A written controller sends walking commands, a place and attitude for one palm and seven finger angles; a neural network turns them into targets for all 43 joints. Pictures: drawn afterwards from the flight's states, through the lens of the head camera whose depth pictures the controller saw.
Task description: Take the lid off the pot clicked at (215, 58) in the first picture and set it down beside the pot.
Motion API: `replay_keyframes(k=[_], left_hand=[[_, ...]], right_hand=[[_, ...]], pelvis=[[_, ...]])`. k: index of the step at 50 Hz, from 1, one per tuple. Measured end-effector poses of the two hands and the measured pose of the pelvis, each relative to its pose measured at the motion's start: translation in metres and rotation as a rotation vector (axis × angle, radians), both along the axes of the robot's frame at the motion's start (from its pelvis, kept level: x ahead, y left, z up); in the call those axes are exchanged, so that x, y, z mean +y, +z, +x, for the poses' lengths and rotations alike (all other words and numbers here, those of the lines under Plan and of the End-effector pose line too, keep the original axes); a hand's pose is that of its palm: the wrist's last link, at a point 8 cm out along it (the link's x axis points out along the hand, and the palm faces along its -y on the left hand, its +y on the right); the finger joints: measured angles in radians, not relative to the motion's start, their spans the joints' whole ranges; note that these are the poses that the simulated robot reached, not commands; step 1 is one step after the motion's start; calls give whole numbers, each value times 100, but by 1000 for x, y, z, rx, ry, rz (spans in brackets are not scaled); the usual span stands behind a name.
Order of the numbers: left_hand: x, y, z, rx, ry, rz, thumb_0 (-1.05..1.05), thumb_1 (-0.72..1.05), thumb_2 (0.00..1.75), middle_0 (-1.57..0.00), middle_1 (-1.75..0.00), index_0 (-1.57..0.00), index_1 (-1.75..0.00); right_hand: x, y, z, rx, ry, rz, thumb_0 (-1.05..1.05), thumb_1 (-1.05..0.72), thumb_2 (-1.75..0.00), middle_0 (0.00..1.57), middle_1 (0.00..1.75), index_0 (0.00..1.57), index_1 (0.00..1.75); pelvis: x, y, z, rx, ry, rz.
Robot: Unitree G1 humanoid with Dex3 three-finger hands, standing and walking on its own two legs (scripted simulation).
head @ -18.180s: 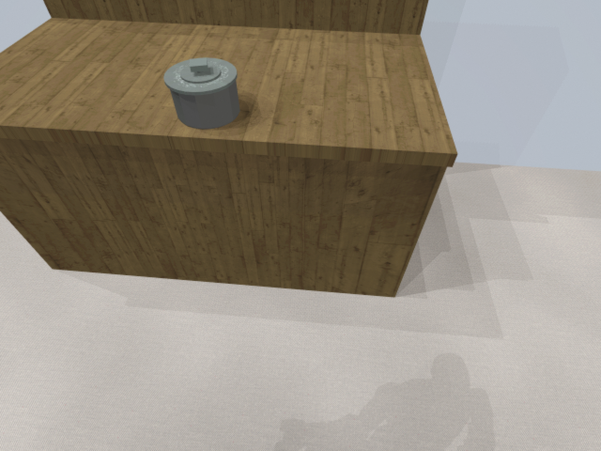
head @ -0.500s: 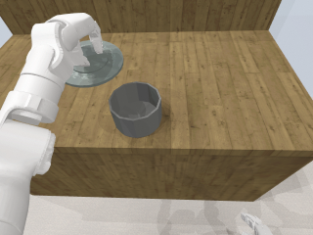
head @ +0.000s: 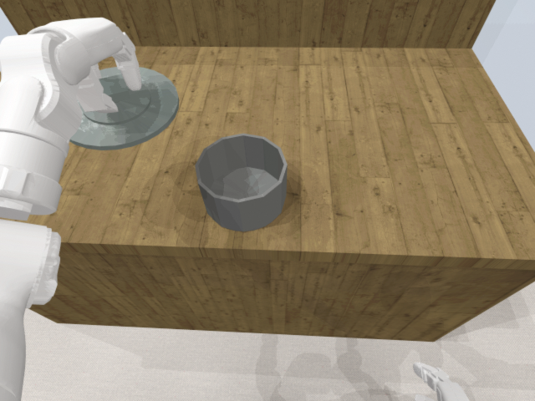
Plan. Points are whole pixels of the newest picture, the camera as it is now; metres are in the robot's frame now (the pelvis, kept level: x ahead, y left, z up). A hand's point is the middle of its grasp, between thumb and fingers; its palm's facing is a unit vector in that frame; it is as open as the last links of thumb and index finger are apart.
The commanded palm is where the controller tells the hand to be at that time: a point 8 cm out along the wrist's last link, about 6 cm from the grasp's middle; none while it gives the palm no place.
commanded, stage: move the lid sideways beside the pot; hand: left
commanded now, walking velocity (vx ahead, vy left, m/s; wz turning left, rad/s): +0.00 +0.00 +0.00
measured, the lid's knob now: (111, 89) +0.49 +0.23 +0.20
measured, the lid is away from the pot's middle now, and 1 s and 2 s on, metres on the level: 0.17 0.24 0.25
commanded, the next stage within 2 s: lower the lid onto the table in 0.72 s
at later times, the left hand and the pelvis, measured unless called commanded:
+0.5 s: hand (61, 90) +0.46 +0.28 +0.22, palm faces -0.30 -0.07 -0.95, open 7.3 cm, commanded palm +0.47 +0.29 +0.30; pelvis +0.00 +0.00 +0.00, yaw +0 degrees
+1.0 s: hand (61, 95) +0.47 +0.29 +0.20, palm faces -0.34 -0.08 -0.94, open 7.2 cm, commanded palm +0.48 +0.29 +0.28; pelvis +0.01 +0.00 +0.00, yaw +0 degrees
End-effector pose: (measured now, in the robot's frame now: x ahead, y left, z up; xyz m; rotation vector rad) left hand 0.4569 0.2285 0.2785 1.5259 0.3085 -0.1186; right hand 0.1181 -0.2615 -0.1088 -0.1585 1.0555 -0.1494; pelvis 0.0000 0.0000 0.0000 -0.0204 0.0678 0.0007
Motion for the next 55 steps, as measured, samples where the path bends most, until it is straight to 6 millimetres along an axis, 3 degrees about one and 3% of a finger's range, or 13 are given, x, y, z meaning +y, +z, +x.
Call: replay_keyframes(k=[13, 33, 55], left_hand=[[33, -2, -7, 30, 37, 12, 1, 26, 71, -65, -90, -72, -93], [69, -5, 7, 51, 83, -1, 1, 27, 71, -64, -90, -72, -93], [60, -24, 21, 96, 66, 0, 1, 27, 71, -64, -90, -72, -93]], right_hand=[[2, -1, -9, 41, 1, -24, 1, -91, -90, 20, 30, 20, 30], [-11, -4, -42, 160, -62, -47, 1, -91, -90, 20, 30, 20, 30], [-9, -4, -22, 135, -44, -43, 1, -91, -90, 20, 30, 20, 30]], pelvis=[[2, -1, -4, 2, 10, -5], [3, -1, 4, 31, -3, -10], [2, -2, 11, 47, 3, -11]])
